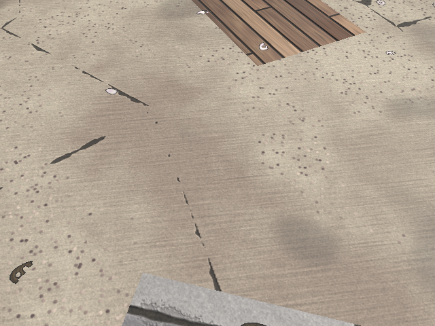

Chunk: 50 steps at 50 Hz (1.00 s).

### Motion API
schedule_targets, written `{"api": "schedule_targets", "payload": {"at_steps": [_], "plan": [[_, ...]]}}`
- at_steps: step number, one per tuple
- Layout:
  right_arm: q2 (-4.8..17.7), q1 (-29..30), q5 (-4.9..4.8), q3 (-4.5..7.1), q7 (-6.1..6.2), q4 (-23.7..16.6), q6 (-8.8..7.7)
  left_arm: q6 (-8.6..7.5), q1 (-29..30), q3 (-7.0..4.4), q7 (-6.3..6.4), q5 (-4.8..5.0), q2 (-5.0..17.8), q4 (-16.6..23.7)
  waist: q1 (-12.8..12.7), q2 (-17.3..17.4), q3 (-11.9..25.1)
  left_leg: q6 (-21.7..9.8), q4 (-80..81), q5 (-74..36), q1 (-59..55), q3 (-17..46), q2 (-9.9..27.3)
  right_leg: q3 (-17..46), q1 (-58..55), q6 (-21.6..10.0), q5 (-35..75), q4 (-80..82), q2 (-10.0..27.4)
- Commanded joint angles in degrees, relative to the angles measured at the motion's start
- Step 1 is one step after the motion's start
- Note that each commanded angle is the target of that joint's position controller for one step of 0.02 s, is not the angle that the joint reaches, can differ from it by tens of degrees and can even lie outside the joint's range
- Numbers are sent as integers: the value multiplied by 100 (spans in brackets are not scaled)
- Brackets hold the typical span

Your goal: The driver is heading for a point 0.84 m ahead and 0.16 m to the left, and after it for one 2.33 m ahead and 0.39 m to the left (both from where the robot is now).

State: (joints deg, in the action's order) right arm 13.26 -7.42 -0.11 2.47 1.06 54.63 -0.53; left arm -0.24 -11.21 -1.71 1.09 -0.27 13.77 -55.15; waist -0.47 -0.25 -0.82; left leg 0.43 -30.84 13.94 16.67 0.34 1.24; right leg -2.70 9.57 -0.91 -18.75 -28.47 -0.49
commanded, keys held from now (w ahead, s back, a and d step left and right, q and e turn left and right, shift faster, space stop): w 0.72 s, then w+q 0.28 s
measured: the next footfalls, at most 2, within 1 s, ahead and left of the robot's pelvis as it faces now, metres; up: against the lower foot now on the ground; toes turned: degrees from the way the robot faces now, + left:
right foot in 0.66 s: +0.43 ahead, -0.11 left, +0.00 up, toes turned -2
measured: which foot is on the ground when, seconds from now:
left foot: down 0.00-0.66, up 0.68-1.00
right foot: down 0.00-0.26, up 0.28-0.64, down 0.66-1.00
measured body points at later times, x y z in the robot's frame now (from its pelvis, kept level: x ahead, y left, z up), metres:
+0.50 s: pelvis +0.15 +0.03 +0.01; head +0.17 +0.04 +0.46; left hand +0.33 +0.28 -0.11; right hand +0.11 -0.22 -0.14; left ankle +0.03 +0.12 -0.73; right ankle +0.29 -0.12 -0.68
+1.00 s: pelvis +0.41 -0.02 +0.01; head +0.42 -0.02 +0.46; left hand +0.41 +0.24 -0.13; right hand +0.56 -0.28 -0.11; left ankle +0.56 +0.18 -0.65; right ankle +0.39 -0.11 -0.73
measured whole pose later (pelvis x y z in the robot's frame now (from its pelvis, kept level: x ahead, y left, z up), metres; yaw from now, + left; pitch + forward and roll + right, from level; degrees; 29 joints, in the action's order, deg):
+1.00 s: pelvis +0.41 -0.02 +0.01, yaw +6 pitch +0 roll -2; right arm 15.4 -9.8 -1.3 4.9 0.7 53.0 -3.0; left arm -5.9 -17.1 -3.4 0.1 -1.1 13.8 -58.0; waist -2.3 1.6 -0.1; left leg -1.4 -52.5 0.7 41.9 5.7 6.7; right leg -8.8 2.3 -3.4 -10.2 -12.3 -3.3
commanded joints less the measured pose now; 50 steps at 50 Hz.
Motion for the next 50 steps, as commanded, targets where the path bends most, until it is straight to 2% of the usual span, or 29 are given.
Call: {"api": "schedule_targets", "payload": {"at_steps": [1, 3, 5, 7, 9, 10, 11, 12, 13, 14, 15, 16, 17, 19, 21, 24, 28, 31, 32, 33, 34, 35, 36, 37, 38, 39, 41, 44, 50], "plan": [[791, -87, -78, 194, 29, -96, -26, -16, -182, -173, 18, 79, 629, 99, 20, 56, 35, -507, 265, 1100, -290, 242, 135, 242, 649, -349, -1102, 396, 193], [727, -24, -112, 183, 21, -129, -141, -129, -300, -177, 22, 139, 613, 82, -31, -65, -459, -584, 235, 1834, 258, 341, 139, 582, 788, -561, -1686, 516, 401], [613, 130, -121, 162, -38, -194, -339, -297, -620, -223, 13, 169, 758, -18, -145, -322, -608, -571, -215, 1427, 856, 183, 41, 1158, 343, -821, -1538, 662, 767], [482, 345, -108, 135, -150, -321, -527, -413, -928, -324, -10, 191, 1068, -147, -183, -854, -536, -479, -1037, 387, 1544, -245, -87, 2179, -479, -1199, -597, 947, 1561], [494, 455, -124, 145, -245, -358, -629, -463, -992, -319, -30, 187, 987, -161, -180, -739, -485, -517, -1138, 206, 1768, -268, -1, 2266, -871, -1269, 711, 726, 1788], [451, 293, -148, 144, -286, -299, -646, -453, -873, -316, -45, 192, 971, -133, -51, -765, -420, -555, -914, 433, 1547, -322, -25, 2057, -872, -1181, 1204, 549, 1735], [483, -205, -178, 180, -314, -124, -648, -430, -480, -307, -65, 193, 983, -14, 287, -728, -288, -646, -301, 283, 565, -395, -144, 1620, -387, -983, 1874, 228, 1486], [780, -1157, -179, 329, -319, 215, -643, -445, 127, -300, -75, 170, 1003, 217, 820, -400, 41, -815, 336, -480, -1098, -34, -126, 926, 506, -642, 3150, -827, 953], [1566, -2270, -92, 560, -274, 556, -597, -541, 450, -270, -75, 101, 868, 493, 1107, 1077, 559, -1183, 749, -1823, -2842, 1752, 892, 103, 2023, -143, 2552, -3208, 141], [1298, -2274, -92, 414, -278, 523, -532, -635, -8, -193, -111, 57, 510, 390, 799, 1761, 820, -1671, 1081, -3310, -3685, 3145, 1875, 374, 3463, 5, -1115, -4284, -227], [809, -2066, -61, 252, -277, 476, -530, -684, 215, -228, -149, 225, 653, 460, 734, 950, 419, -1806, 1114, -2836, -3288, 3156, 2046, 835, 3931, -122, -1365, -4815, 52], [615, -1732, -21, 173, -262, 363, -533, -657, 381, -222, -182, 377, 610, 510, 551, 507, 46, -1704, 1199, -2478, -2966, 2606, 1927, 792, 4170, -234, -1005, -4915, 326], [588, -1428, -52, 114, -265, 296, -536, -620, 431, -206, -188, 364, 515, 521, 391, 244, -323, -1539, 1397, -2394, -2562, 2061, 1740, 648, 4270, -241, -577, -4544, 553], [538, -1207, -40, 57, -223, 229, -495, -542, 375, -254, -183, 204, 517, 508, 206, 424, -444, -1180, 1736, -2410, -1992, 1311, 1310, 427, 3721, -161, 135, -3657, 741], [675, -1268, 8, 66, -131, 228, -447, -497, 609, -217, -204, 144, 347, 612, 214, 490, -491, -1117, 2035, -2522, -1550, 862, 1064, 153, 3316, 26, 736, -2837, 627], [915, -1371, 9, 114, -13, 236, -449, -488, 1406, -110, -222, 132, 113, 905, 355, 499, -598, -1031, 2362, -2304, -975, 392, 819, -109, 2482, 99, 1663, -1128, 338], [950, -1687, -114, 183, 12, 415, -475, -465, 1829, -147, -295, 195, 359, 1105, 325, 605, -661, -1003, 2464, -2176, -1563, 405, 1194, 75, 2243, -129, 2064, -281, 280], [1060, -1505, -86, 258, 16, 376, -395, -485, 1264, -310, -320, 174, 703, 987, -121, 698, -108, -819, 1541, -4190, -2161, 257, 1322, -8, 1413, -427, 1643, -232, 42], [1024, -1436, -59, 250, 17, 349, -339, -468, 560, -422, -298, 172, 869, 769, -490, 702, 325, -714, 668, -4872, -2067, 108, 1157, -130, 510, -567, 1522, -229, -125], [929, -1392, -15, 205, 11, 286, -305, -438, -389, -538, -259, 173, 1078, 484, -896, 609, 846, -554, -584, -4488, -1327, -19, 899, 79, -889, -749, 1479, -293, 64], [367, -1981, 36, 42, -45, 175, -350, -434, -1204, -651, -220, 27, 1586, 331, -758, -527, 1775, -253, -2848, -2145, 746, -194, 193, 2268, -3109, -1504, 678, -199, 1543], [51, -2178, -44, -73, -100, 244, -487, -437, -1358, -551, -266, 45, 1417, 250, -640, -1377, 2410, -207, -4143, 1885, 1735, 484, -480, 4526, -3533, -1937, -592, 997, 2302], [687, -1509, -216, 100, -136, 84, -595, -484, -876, -439, -277, 118, 1050, 288, -650, -986, 1465, -343, -4696, 1744, 2344, 720, -124, 4189, -2763, -1611, -1207, 1341, 2058], [867, -1069, -310, 148, -123, -75, -645, -520, -265, -375, -266, 118, 875, 419, -477, -659, 695, -448, -4609, 1167, 2480, 546, 186, 3348, -1761, -1387, -971, 1529, 1951], [863, -908, -262, 176, -72, -95, -633, -558, 162, -319, -272, 64, 715, 474, -269, -283, 334, -462, -4322, 686, 2185, 451, 452, 2684, -855, -1256, -386, 1713, 1785], [773, -1020, -196, 220, -32, -49, -554, -604, 405, -273, -293, -4, 564, 483, -31, -309, 146, -460, -4040, 398, 1804, 473, 645, 2114, -208, -1114, 48, 1882, 1578], [465, -1360, -195, 211, -2, 45, -362, -643, 482, -246, -308, -39, 452, 379, 210, -495, 95, -430, -3756, 284, 1319, 529, 776, 1475, 419, -1036, 245, 2173, 1414], [516, -984, -161, 264, 45, -141, -224, -680, 233, -299, -203, -74, 694, 218, 218, -400, -193, -277, -3315, -278, 1863, 623, 795, 929, 563, -1111, 510, 2485, 1441], [476, -144, -95, 290, -99, -429, -305, -664, -125, -292, -17, -68, 819, 138, -17, -187, -291, -143, -1703, -1968, 2375, 446, 598, -96, -108, -888, 1452, 2476, 1331]]}}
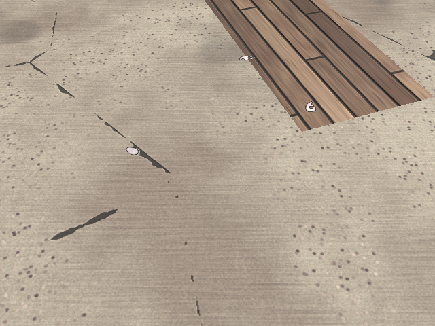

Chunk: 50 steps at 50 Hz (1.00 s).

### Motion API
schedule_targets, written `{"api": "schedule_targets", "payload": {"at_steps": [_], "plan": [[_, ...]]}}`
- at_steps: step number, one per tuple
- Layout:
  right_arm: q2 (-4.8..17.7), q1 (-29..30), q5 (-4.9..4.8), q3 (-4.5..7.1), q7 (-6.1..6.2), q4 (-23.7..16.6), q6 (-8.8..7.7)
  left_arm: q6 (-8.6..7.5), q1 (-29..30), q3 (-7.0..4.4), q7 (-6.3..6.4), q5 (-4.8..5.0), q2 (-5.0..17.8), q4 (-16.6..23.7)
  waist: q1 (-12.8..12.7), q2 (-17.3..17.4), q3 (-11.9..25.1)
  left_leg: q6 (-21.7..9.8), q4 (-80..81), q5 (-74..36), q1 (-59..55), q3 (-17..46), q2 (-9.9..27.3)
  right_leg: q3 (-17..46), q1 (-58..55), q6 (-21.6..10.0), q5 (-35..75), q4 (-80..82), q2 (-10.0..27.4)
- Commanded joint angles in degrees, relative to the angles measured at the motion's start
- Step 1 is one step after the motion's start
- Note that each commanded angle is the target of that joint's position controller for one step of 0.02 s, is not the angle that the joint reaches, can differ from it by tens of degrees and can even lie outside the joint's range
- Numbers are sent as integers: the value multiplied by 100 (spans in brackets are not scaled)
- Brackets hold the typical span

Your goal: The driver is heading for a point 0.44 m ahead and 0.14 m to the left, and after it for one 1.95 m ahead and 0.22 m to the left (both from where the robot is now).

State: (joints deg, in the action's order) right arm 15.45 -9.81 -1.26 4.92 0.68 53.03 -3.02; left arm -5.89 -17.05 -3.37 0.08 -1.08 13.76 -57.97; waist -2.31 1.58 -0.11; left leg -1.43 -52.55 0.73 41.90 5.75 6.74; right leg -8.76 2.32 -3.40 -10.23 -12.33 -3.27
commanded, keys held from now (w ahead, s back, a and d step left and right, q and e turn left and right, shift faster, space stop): w+q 0.64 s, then w+e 0.36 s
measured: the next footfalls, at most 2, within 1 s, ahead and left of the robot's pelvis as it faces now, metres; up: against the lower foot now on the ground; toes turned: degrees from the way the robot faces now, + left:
left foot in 0.24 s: +0.30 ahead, +0.16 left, +0.00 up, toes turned +11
right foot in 0.72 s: +0.64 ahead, +0.06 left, +0.00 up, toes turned +26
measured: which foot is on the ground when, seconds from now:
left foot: up 0.00-0.22, down 0.24-0.74, up 0.76-1.00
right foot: down 0.00-0.26, up 0.28-0.70, down 0.72-1.00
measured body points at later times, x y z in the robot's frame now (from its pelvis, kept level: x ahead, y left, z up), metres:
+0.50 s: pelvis +0.29 +0.09 +0.00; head +0.32 +0.12 +0.45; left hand +0.39 +0.40 -0.11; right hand +0.42 -0.16 -0.11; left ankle +0.26 +0.15 -0.75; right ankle +0.45 -0.08 -0.67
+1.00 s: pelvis +0.58 +0.13 +0.00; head +0.61 +0.13 +0.45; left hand +0.49 +0.39 -0.12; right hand +0.84 -0.04 -0.09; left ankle +0.60 +0.31 -0.70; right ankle +0.61 +0.04 -0.75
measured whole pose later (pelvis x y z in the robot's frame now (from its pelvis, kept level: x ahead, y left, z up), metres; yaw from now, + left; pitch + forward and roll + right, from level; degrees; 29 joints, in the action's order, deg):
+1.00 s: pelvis +0.58 +0.13 +0.00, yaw +20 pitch +2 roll +0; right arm 15.5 -7.3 0.6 3.0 0.5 39.7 -5.3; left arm -4.5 -20.8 -3.1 -0.8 1.0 14.5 -50.3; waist -4.2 1.4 -1.3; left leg 0.7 -46.3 13.8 33.0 3.9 3.0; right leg 5.1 11.1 -3.6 -9.4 -18.8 -4.7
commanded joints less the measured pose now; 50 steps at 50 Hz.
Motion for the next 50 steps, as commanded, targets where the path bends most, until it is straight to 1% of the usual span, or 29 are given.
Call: {"api": "schedule_targets", "payload": {"at_steps": [1, 5, 7, 9, 10, 11, 12, 13, 14, 15, 16, 17, 18, 20, 23, 27, 30, 34, 35, 36, 37, 38, 39, 40, 41, 42, 43, 45, 50], "plan": [[194, 316, 28, 9, -98, -352, -64, -84, 355, -127, 103, 29, 844, 397, 73, -344, -424, 43, 727, -757, -171, -246, 36, 376, 519, -612, 654, 877, 1617], [48, 1025, 20, -109, -254, -756, -67, 64, -165, -166, 122, 92, 946, 245, -225, -235, -656, -64, 1437, -432, 195, -548, -12, 70, -469, -587, 1142, 576, 1877], [89, 1175, 3, -119, -343, -967, -61, 169, -235, -205, 119, 139, 1029, 239, -214, -305, -674, -184, 1616, 132, 232, -736, -98, -32, -895, -533, 1720, 231, 2024], [265, 976, -10, -54, -414, -1091, -47, 252, -51, -256, 141, 170, 1185, 341, 22, -536, -411, -386, 1687, 754, -396, -1082, -404, -225, -1031, -403, 3602, -442, 2059], [423, 589, -13, 29, -425, -1065, -30, 296, 39, -282, 164, 179, 1266, 397, 270, -677, -104, -509, 1653, 1017, -1011, -1269, -648, -318, -1015, -328, 4687, -1092, 2032], [675, -205, -35, 175, -413, -905, -27, 346, 160, -281, 184, 188, 1291, 452, 728, -661, 333, -687, 1908, 879, -2088, -1379, -934, -462, -766, -185, 5201, -2172, 1872], [1124, -1193, -49, 399, -317, -672, -2, 335, 149, -242, 199, 161, 1230, 538, 1175, -372, 881, -956, 2145, 681, -3814, -843, -852, -498, 297, 66, 4303, -3679, 1643], [1789, -1544, -61, 551, -209, -600, 27, 195, -227, -23, 118, -19, 485, 827, 794, 1050, 1391, -1836, 2400, 1224, -5840, 2013, 635, -374, 2806, 446, -13, -5844, 723], [1640, -1608, 8, 440, -231, -767, -44, -94, -43, 41, 24, 117, 499, 963, 786, 946, 2229, -2434, 3427, 1664, -6647, 4374, 1373, 1019, 3902, 446, -2383, -6845, 31], [1214, -1522, 76, 317, -240, -751, -91, -264, 647, -70, -46, 354, 878, 1141, 990, 517, 1672, -2041, 3575, 1403, -6435, 3588, 1172, 1412, 4521, 279, -1964, -6944, 387], [987, -1184, 49, 260, -226, -794, -130, -350, 836, -54, -50, 371, 855, 1189, 829, 264, 1062, -1801, 3538, 961, -5636, 2681, 925, 1345, 4551, 163, -1443, -6536, 663], [804, -710, 41, 202, -225, -914, -138, -356, 835, -86, -4, 239, 851, 1116, 549, -131, 675, -1621, 3586, 461, -4707, 2034, 671, 1317, 4173, 176, -1088, -5995, 892], [611, -384, 79, 134, -212, -1040, -141, -284, 757, -151, 25, 157, 929, 1076, 319, -100, 460, -1528, 3716, -36, -4009, 1609, 480, 1323, 3713, 216, -870, -5593, 1042], [642, -270, 89, 124, -169, -1135, -152, -112, 631, -177, 25, 97, 848, 1117, 117, -4, 356, -1557, 3934, -476, -3374, 1356, 323, 1283, 3293, 378, -692, -5137, 1081], [905, -515, 45, 189, -48, -1123, -163, -7, 1084, -143, 61, 20, 685, 1321, 178, 20, 122, -1502, 4052, -828, -2964, 940, 125, 1136, 3373, 650, 52, -4063, 935], [927, -806, 19, 198, 27, -1082, -96, -55, 1902, -57, -3, 77, 508, 1584, 506, 306, -17, -1140, 3953, -89, -2716, 698, -206, 1058, 2911, 680, 1474, -2268, 546], [918, -1040, -13, 200, 30, -989, -68, -104, 2235, -71, -65, 151, 644, 1769, 632, 400, -55, -1046, 3740, 312, -2953, 1064, -45, 1175, 2717, 608, 1658, -1752, 421], [815, -1082, 50, 174, 96, -945, -3, -224, 1832, -132, -174, 141, 900, 1695, 430, 620, 55, -934, 3071, -40, -3756, 1455, 330, 1189, 2465, 320, 1036, -1495, 474], [780, -1045, 66, 153, 89, -957, 9, -249, 1454, -175, -175, 107, 969, 1577, 238, 654, 178, -844, 2716, -727, -3840, 1351, 225, 1010, 1999, 160, 939, -1332, 379], [621, -1033, 99, 84, 61, -996, 6, -270, 847, -256, -158, 37, 1154, 1413, -22, 537, 628, -697, 1855, -1305, -3745, 1089, -88, 1063, 1071, -81, 960, -1395, 491], [417, -1258, 198, -21, 53, -1074, 0, -264, -7, -308, -153, -19, 1427, 1316, -243, -147, 1482, -488, 244, -289, -2935, 689, -503, 2150, -481, -535, 1020, -1647, 1344], [79, -2213, 4, -109, 7, -1049, -88, -175, -602, -458, -206, 40, 1866, 995, 90, -2218, 1983, 5, -1723, 2781, -777, 133, -1350, 4944, -2209, -1623, -304, -877, 2463], [608, -1898, -37, -62, 10, -1008, -143, -158, -512, -317, -252, 265, 1323, 1047, -105, -1575, 1583, -31, -2249, 3159, 80, 406, -1001, 5674, -2155, -1528, -1845, -354, 2439], [901, -972, -31, 9, 1, -1201, -182, -121, -75, -219, -240, 268, 994, 1187, -246, -950, 724, -77, -2252, 2593, 348, 286, -718, 4841, -1389, -1239, -1797, -292, 2171], [848, -459, 62, -12, 17, -1339, -227, -69, 220, -176, -233, 165, 953, 1290, -195, -427, 360, -92, -2023, 2216, 181, 101, -548, 4230, -643, -1113, -1148, -241, 1901], [773, -245, 166, -1, 23, -1436, -278, -44, 372, -153, -227, 135, 908, 1320, -72, -318, 92, -69, -1607, 1982, 64, 48, -403, 3846, -111, -1118, -432, -190, 1719], [694, -285, 209, 6, 16, -1472, -303, -44, 393, -114, -206, 97, 836, 1329, 76, -462, 148, -55, -1250, 1821, -281, 47, -287, 3535, 148, -1066, 126, -140, 1519], [504, -353, 209, -28, 6, -1514, -308, -25, 270, -102, -169, 150, 801, 1284, 188, -701, 248, 52, -574, 1872, -564, -82, -281, 3166, 320, -1100, 746, -59, 1328], [254, 498, 160, -162, -29, -1750, -312, 83, -25, -236, 11, 250, 1181, 1249, -3, -656, 91, 332, 1359, 610, -1175, -302, -503, 2629, 1032, -999, 906, 107, 1126]]}}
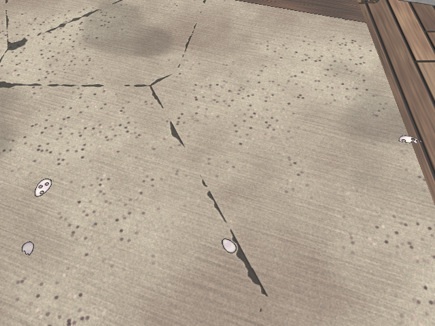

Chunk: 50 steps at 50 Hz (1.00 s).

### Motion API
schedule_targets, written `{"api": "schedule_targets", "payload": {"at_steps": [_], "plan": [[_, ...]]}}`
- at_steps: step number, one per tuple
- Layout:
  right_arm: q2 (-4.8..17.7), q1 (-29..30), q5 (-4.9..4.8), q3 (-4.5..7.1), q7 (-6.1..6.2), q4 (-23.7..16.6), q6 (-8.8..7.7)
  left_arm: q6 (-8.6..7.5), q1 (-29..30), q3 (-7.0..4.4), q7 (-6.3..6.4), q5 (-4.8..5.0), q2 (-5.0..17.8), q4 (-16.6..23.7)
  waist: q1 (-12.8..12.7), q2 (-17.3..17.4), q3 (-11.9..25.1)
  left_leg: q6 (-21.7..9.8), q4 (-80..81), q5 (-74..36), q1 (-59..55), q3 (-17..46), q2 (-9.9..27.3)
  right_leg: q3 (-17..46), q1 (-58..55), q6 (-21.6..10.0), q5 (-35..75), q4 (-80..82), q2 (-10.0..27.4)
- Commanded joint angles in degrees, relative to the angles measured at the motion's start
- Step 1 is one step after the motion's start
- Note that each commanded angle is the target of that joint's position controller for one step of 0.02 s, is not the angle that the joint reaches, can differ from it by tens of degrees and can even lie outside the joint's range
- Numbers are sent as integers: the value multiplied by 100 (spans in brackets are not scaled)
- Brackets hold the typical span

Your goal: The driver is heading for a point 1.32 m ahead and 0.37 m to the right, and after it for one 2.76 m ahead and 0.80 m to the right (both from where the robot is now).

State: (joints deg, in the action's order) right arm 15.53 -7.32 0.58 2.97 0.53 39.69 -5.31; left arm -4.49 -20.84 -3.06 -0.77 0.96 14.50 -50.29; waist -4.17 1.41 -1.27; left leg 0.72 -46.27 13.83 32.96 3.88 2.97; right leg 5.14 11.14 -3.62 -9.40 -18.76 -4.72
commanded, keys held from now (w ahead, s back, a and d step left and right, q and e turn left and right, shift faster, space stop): w+e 0.68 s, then w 0.10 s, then no key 0.22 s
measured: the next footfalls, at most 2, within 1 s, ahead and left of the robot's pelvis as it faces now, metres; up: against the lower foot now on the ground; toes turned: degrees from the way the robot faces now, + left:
left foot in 0.20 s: +0.26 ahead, +0.14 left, +0.00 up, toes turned -10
right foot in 0.70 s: +0.46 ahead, -0.20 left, +0.00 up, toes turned -27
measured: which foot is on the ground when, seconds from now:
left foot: up 0.00-0.18, down 0.20-0.70, up 0.72-1.00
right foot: down 0.00-0.20, up 0.22-0.68, down 0.70-1.00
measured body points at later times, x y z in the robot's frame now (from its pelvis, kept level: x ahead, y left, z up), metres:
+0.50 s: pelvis +0.25 +0.03 +0.00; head +0.28 +0.02 +0.45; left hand +0.50 +0.23 -0.10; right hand +0.20 -0.26 -0.12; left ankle +0.23 +0.15 -0.75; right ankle +0.33 -0.16 -0.68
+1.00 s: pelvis +0.47 -0.12 +0.00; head +0.50 -0.15 +0.45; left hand +0.69 +0.08 -0.11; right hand +0.49 -0.43 -0.11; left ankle +0.68 -0.04 -0.69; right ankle +0.43 -0.18 -0.75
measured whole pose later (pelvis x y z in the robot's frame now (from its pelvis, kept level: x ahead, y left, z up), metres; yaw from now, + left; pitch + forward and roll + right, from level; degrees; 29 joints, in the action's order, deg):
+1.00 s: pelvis +0.47 -0.12 +0.00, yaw -30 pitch +2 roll -1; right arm 17.4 -7.3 0.5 2.8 0.3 42.5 -4.2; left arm -2.6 -15.0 -2.9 -0.5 -0.3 15.2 -42.5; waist -2.0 2.5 -3.1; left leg 2.9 -46.7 5.3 38.0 2.1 6.1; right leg 0.6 9.8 -4.7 -10.4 -18.7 -5.3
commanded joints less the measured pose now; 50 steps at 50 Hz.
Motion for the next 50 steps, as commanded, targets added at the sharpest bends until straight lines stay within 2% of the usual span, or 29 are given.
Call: {"api": "schedule_targets", "payload": {"at_steps": [1, 4, 6, 8, 9, 10, 11, 12, 13, 14, 15, 17, 21, 26, 30, 32, 33, 34, 35, 36, 37, 38, 39, 40, 41, 42, 44, 47, 50], "plan": [[260, 407, -51, 31, -34, -445, -96, -24, 266, -271, 110, 54, 1106, 470, 121, -660, 182, 148, 1004, -1048, -460, -120, -205, 1193, 241, -920, 778, 730, 1222], [346, 813, -116, 53, -83, -578, -141, 70, -62, -265, 133, 85, 1052, 420, -6, -692, 132, 175, 1544, -1357, -799, -47, -370, 1366, 190, -816, 497, 489, 1230], [475, 856, -142, 106, -100, -624, -183, 119, -124, -279, 153, 85, 1065, 435, 69, -747, 132, 120, 1854, -1178, -1094, 14, -402, 1663, 61, -721, 216, 249, 1299], [614, 437, -141, 189, -81, -516, -222, 149, -19, -273, 169, 77, 1001, 504, 372, -794, 232, -53, 2204, -1049, -1841, -18, -354, 1782, 143, -544, 133, -185, 1179], [773, -65, -99, 267, -39, -415, -233, 137, 65, -226, 165, 44, 846, 575, 640, -760, 490, -219, 2264, -922, -2627, 89, -124, 1636, 405, -375, 219, -749, 950], [1113, -955, -12, 365, 18, -319, -231, 101, 163, -109, 146, -34, 495, 721, 1038, -167, 1166, -590, 2219, -564, -3904, 955, 835, 1124, 1068, -146, -344, -2291, 592], [1550, -1384, 53, 464, 6, -172, -117, 21, -450, -6, 158, 77, 166, 930, 794, 1522, 1710, -1416, 2705, 519, -5206, 3224, 2069, 315, 2752, 110, -2353, -3893, -35], [1182, -1374, -32, 406, -33, -129, -92, 15, -500, -98, 166, 165, 695, 869, 809, 1397, 1382, -1555, 2935, 1582, -4977, 3975, 2221, 323, 3521, 184, -2411, -4843, 425], [792, -1172, -65, 300, -34, -163, -93, 52, -75, -181, 159, 139, 971, 881, 890, 810, 747, -1358, 2988, 1429, -4442, 3165, 1935, 356, 3688, 214, -1880, -5174, 629], [634, -898, -38, 239, -49, -174, -87, 89, 157, -199, 154, 85, 942, 894, 791, 456, 418, -1194, 3079, 716, -3866, 2367, 1634, 241, 3515, 263, -1456, -5164, 783], [514, -672, -4, 201, -65, -144, -76, 109, 301, -213, 140, 40, 879, 948, 676, 409, 208, -1135, 3209, 148, -3441, 1868, 1426, 214, 3401, 293, -1162, -4986, 904], [441, -481, 23, 181, -77, -75, -97, 189, 401, -208, 75, 71, 688, 1048, 504, 563, 35, -1055, 3486, -591, -2866, 1085, 1186, 129, 3080, 326, -854, -4738, 1104], [698, -567, -13, 288, -56, 109, -152, 257, 786, -144, 3, 30, 477, 1327, 484, 307, 11, -1211, 3749, -1540, -2774, 263, 1216, 43, 3192, 482, -164, -4059, 1188], [965, -750, -61, 347, -8, 296, -78, 202, 1595, -55, -164, 24, 378, 1592, 748, 168, -132, -1000, 3751, -1834, -2876, -695, 1085, -339, 2779, 373, 1087, -2501, 1061], [1174, -1037, -176, 410, -2, 473, 35, 217, 2115, -68, -273, 46, 474, 1901, 832, 197, -287, -830, 3484, -2255, -3475, -1000, 1305, -611, 2715, 117, 653, -1896, 920], [1338, -1035, -210, 454, 26, 486, 111, 243, 1989, -150, -299, 19, 637, 1972, 643, 352, -88, -703, 2848, -3910, -3701, -1236, 1327, -921, 2191, -109, 51, -1764, 611], [1427, -1031, -224, 477, 49, 482, 158, 265, 1604, -243, -289, 6, 798, 1915, 389, 428, 195, -631, 2168, -4865, -3707, -1369, 1281, -1095, 1577, -251, -186, -1706, 368], [1397, -983, -238, 453, 77, 461, 197, 285, 731, -403, -248, 21, 1051, 1696, -109, 335, 649, -475, 1047, -5162, -3342, -1566, 1110, -1174, 334, -456, 117, -1354, 114], [1170, -1121, -131, 345, 99, 403, 169, 335, -262, -584, -134, 29, 1439, 1454, -526, -104, 1197, -250, -569, -3761, -1981, -1565, 918, -328, -1534, -749, 324, -1294, 525], [314, -1711, 94, 47, -2, 73, 28, 293, -120, -642, -81, 62, 2099, 1479, 188, -1710, 1731, 88, -2651, 1724, 611, -1211, -167, 2941, -3395, -1775, -459, -843, 2152], [773, -1269, -106, 98, -88, 127, -172, 231, -424, -488, -89, 31, 1614, 1603, -283, -1052, 2537, 17, -3282, 2037, 1069, 50, -240, 4154, -3601, -1947, -1058, -42, 2536], [1033, -727, -337, 182, -124, -11, -236, 166, -265, -397, -118, -28, 1329, 1472, -348, -776, 1660, -67, -3275, 1525, 1508, 39, -2, 3230, -3055, -1650, -638, 47, 2357], [958, -569, -287, 138, -93, -43, -269, 130, 84, -348, -113, -6, 1204, 1472, -125, -465, 1095, -121, -2840, 1031, 1387, -28, 246, 2481, -2179, -1451, -141, 49, 2108], [958, -519, -140, 158, -41, 26, -247, 120, 561, -276, -103, -55, 1011, 1530, 126, -322, 686, -64, -2432, 741, 1013, -76, 418, 1890, -1304, -1298, 972, 64, 1929], [996, -673, -83, 191, -29, 82, -170, 100, 840, -211, -96, -139, 852, 1599, 372, -414, 563, -20, -2233, 631, 503, -42, 525, 1448, -677, -1242, 2045, 133, 1773], [955, -827, -64, 195, -22, 131, -84, 81, 966, -199, -89, -164, 817, 1600, 516, -422, 559, 44, -2086, 614, 164, -56, 525, 1204, -321, -1239, 2710, 206, 1705], [738, -986, -19, 150, 11, 208, 54, 20, 1017, -215, -56, -143, 902, 1464, 652, -358, 538, 204, -1668, 402, -123, -180, 438, 672, 93, -1266, 3736, 314, 1617], [501, -677, 29, 64, 27, 149, 111, 43, 1014, -215, 39, -124, 940, 1277, 608, -459, 472, 278, -591, -588, -246, -273, 324, 24, 257, -1049, 4068, 329, 1317], [427, -145, -19, 14, -61, 76, 65, 129, 788, -198, 103, -106, 933, 1089, 316, -524, 519, 204, 602, -1737, -563, -325, 122, -163, 51, -829, 3579, 276, 1187]]}}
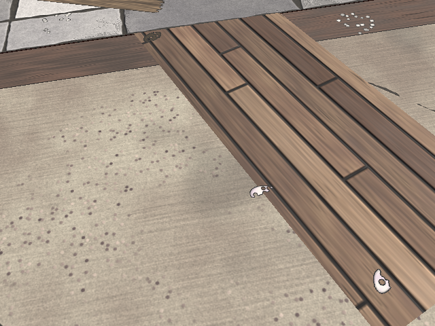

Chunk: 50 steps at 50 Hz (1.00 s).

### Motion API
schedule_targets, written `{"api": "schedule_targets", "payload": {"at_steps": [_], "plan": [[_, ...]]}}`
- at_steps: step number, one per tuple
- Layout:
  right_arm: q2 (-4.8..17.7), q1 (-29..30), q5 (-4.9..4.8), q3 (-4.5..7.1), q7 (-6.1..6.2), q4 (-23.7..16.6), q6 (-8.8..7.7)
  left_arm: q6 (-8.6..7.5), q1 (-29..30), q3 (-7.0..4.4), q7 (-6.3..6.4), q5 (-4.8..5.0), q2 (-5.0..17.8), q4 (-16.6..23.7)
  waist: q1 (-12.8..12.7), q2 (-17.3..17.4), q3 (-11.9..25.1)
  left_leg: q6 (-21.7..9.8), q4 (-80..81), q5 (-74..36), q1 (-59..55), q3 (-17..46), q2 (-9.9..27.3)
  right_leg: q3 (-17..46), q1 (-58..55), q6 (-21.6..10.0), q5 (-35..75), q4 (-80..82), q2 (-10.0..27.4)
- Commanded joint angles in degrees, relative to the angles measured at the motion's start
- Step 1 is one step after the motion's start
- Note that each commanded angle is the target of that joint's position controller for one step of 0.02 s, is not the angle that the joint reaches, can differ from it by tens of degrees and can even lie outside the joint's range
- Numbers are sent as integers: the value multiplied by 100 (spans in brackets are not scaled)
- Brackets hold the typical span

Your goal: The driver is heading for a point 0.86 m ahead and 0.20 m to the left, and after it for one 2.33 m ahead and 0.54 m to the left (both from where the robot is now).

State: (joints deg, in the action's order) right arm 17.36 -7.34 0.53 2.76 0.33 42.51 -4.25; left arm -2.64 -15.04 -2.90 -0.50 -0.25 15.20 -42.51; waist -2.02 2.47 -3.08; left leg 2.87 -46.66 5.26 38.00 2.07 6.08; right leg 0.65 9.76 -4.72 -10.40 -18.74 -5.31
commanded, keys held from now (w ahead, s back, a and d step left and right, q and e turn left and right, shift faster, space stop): no key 0.56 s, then w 0.44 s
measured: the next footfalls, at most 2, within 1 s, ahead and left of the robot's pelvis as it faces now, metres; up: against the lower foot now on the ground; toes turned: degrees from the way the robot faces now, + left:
left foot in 0.14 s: +0.24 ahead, +0.13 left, +0.00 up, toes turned +1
right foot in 0.38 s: +0.12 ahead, -0.11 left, +0.00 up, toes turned +0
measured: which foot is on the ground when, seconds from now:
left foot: up 0.00-0.12, down 0.14-1.00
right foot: down 0.00-0.16, up 0.18-0.36, down 0.38-0.78, up 0.80-1.00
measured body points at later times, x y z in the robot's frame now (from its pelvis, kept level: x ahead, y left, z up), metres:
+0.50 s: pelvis +0.12 +0.02 -0.01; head +0.13 +0.02 +0.44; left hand +0.18 +0.29 -0.15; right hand +0.25 -0.22 -0.13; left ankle +0.19 +0.14 -0.75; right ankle +0.08 -0.11 -0.75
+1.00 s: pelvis +0.25 +0.04 +0.00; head +0.27 +0.04 +0.45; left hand +0.38 +0.30 -0.12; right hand +0.24 -0.23 -0.14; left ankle +0.20 +0.13 -0.75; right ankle +0.29 -0.12 -0.68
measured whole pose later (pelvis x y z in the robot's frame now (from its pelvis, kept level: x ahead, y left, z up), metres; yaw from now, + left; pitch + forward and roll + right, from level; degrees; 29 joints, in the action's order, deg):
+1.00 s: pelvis +0.25 +0.04 +0.00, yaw +0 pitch +1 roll +0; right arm 13.3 -20.9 -0.2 2.4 -0.7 57.0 -4.7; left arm -4.4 -10.3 -4.2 0.0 1.3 15.7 -50.4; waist 2.8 -1.1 -0.3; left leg -2.8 -16.4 13.8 3.4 -1.6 -1.7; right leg 0.0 31.4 -1.0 -13.4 -55.6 5.0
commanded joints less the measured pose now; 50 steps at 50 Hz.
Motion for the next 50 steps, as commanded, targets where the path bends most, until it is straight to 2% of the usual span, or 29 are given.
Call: {"api": "schedule_targets", "payload": {"at_steps": [1, 4, 6, 7, 8, 9, 10, 11, 13, 15, 17, 19, 20, 21, 22, 26, 29, 31, 33, 35, 37, 38, 39, 40, 41, 43, 45, 46, 50], "plan": [[267, -31, -31, 40, -70, -232, -51, -32, 116, -210, 83, 17, 877, 235, 39, -643, 709, -36, 869, -1033, -1135, -118, -239, 355, 64, -704, 3491, 240, 1310], [411, 149, -2, 91, -138, -301, -68, 27, 70, -185, 78, 22, 853, 63, 5, -710, 628, -208, 1340, -661, -1131, -33, -322, 650, -337, -667, 3194, -110, 1535], [489, -57, 61, 139, -158, -245, -87, 63, 174, -161, 85, 65, 808, -12, 196, -684, 653, -396, 1866, -638, -1488, -84, -412, 790, -445, -512, 2936, -591, 1509], [564, -281, 107, 169, -142, -159, -106, 64, 109, -135, 90, 64, 733, -56, 295, -556, 746, -523, 2264, -1618, -2031, -71, -390, 728, -374, -314, 2688, -947, 1271], [886, -342, 169, 222, -95, -193, -123, 19, -195, -100, 92, -61, 615, -41, 113, -111, 1064, -753, 2002, -3874, -2906, 407, 146, 566, -10, -35, 1918, -1471, 853], [848, -400, 215, 190, -55, -214, -69, -16, -913, -12, 93, -99, 350, -183, -110, 576, 1711, -1524, 1676, -4825, -4145, 1163, 944, 456, 800, 315, 196, -2180, 531], [361, -563, 135, 86, -49, -157, 35, 30, -798, 2, 107, -62, 435, -269, 180, 821, 2009, -1946, 1863, -4452, -4240, 1649, 1271, 389, 990, 553, -1611, -2682, 431], [141, -567, 66, -8, -67, -69, 105, 144, -422, -41, 112, 18, 581, -162, 249, 859, 1789, -1983, 2164, -3370, -3999, 1934, 1324, 450, 1278, 662, -2676, -2964, 494], [326, -251, 47, 6, -104, -58, 184, 417, -73, -94, 173, 57, 651, -129, 240, 498, 1229, -1727, 2698, -1067, -3251, 2002, 1219, 481, 1459, 761, -2634, -3170, 677], [491, 362, 80, 55, -83, -144, 243, 566, -181, -107, 214, 33, 573, -237, 7, 601, 863, -1382, 3043, 333, -2318, 1564, 866, 388, 936, 768, -1979, -2469, 804], [415, 636, 51, 48, -46, -133, 329, 543, -522, -75, 202, -10, 357, -521, -189, 614, 826, -1077, 3037, 1105, -1728, 884, 400, 55, 17, 666, -592, -1384, 638], [231, 319, 14, -4, -25, 39, 335, 522, -446, -90, 173, -141, 443, -571, -70, 391, 743, -674, 2952, 2123, -1524, 531, 101, 107, -261, 489, -67, -926, 709], [213, 238, 48, -18, -29, 97, 328, 510, -260, -95, 199, -149, 595, -451, 66, 168, 538, -486, 2791, 2393, -1515, 423, -41, 422, 10, 329, -501, -598, 1007], [191, 222, 39, 0, -26, 68, 323, 480, -146, -142, 205, -86, 769, -543, 280, -492, 274, -343, 2609, 1939, -2046, 63, -335, 485, 934, 167, -1647, -502, 969], [192, 323, 73, -8, -5, 101, 303, 403, 60, -90, 205, -74, 558, -510, 259, -580, 192, -315, 2305, 1417, -2490, 50, -343, 484, 1307, 199, -1866, -305, 936], [155, 151, 12, 21, 61, 335, 272, 156, 22, -66, 220, -48, 486, -668, 263, -486, 382, -522, 1930, -8, -2732, 14, -332, 381, 939, 439, -595, -451, 898], [86, 62, -22, 22, 50, 524, 300, 153, -293, -63, 227, -5, 473, -868, 180, -452, 563, -523, 1789, 8, -2813, -115, -427, 314, 684, 388, -631, -482, 846], [131, 100, -80, 59, 53, 604, 339, 201, -365, -117, 239, 50, 644, -908, 129, -699, 216, -506, 1457, 1574, -2384, -401, -718, 570, 815, 102, -2044, -214, 954], [138, 340, -132, 77, 24, 551, 246, 153, -557, -170, 248, 97, 836, -897, -32, -1004, -299, -492, 902, 1939, -1449, -608, -874, 1446, 576, -341, -2883, 321, 1555], [91, 465, -184, 76, -46, 497, 44, 26, -582, -227, 258, 156, 989, -941, -34, -1211, -685, -648, 685, 1629, -828, -477, -650, 2154, 204, -692, -2369, 475, 2160], [92, 134, -197, 102, -128, 636, -111, -50, -409, -214, 241, 180, 872, -942, 208, -1189, -545, -790, 1213, 1475, -1262, -454, -572, 1867, 53, -601, -1292, 144, 2105], [176, -369, -212, 159, -150, 856, -139, -52, -173, -201, 222, 179, 807, -883, 452, -1076, -333, -854, 1574, 1205, -2151, -438, -631, 1479, 390, -414, -886, -145, 1849], [484, -932, -203, 280, -150, 1063, -157, -82, 157, -165, 218, 173, 687, -731, 709, -643, -133, -1013, 1964, 1141, -2997, 69, -442, 827, 899, -111, -38, -955, 1347], [1068, -1594, -211, 468, -164, 1284, -168, -165, 278, -88, 222, 141, 362, -529, 838, 844, 208, -1556, 2652, 1122, -4154, 1808, 403, -164, 1926, 382, 149, -2831, 467], [1016, -2133, -157, 420, -192, 1359, -171, -261, 287, -87, 230, 99, 386, -461, 1037, 1356, 602, -2087, 3402, 832, -5045, 3603, 1342, 181, 2988, 539, -1977, -4345, 216], [505, -1390, -90, 222, -170, 1176, -211, -343, 258, -152, 131, 300, 530, -531, 585, 407, 228, -1832, 3280, 760, -4656, 2795, 1297, 523, 3551, 220, -1611, -5194, 807], [295, -1097, -88, 118, -163, 1102, -194, -330, 437, -191, 91, 228, 480, -538, 455, 105, -25, -1557, 3529, 359, -4178, 1819, 967, 374, 3492, 127, -770, -4674, 1193], [231, -1125, -70, 85, -150, 1129, -159, -300, 452, -200, 66, 191, 425, -539, 418, 217, -9, -1465, 3657, 148, -3998, 1469, 793, 280, 3243, 173, -533, -4390, 1248], [541, -1301, -76, 125, -6, 1207, -73, -226, 1058, -109, 17, 113, 127, -333, 483, 108, -136, -1474, 3951, -412, -3620, 719, 580, -53, 2971, 502, 151, -2858, 1143]]}}
Velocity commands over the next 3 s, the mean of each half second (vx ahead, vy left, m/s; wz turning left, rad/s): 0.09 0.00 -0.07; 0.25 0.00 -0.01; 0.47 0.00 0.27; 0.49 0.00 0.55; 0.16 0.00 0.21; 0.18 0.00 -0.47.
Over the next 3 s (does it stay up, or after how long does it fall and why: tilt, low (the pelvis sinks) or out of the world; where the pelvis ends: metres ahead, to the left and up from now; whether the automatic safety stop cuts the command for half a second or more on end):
stays up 0.99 0.19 0.00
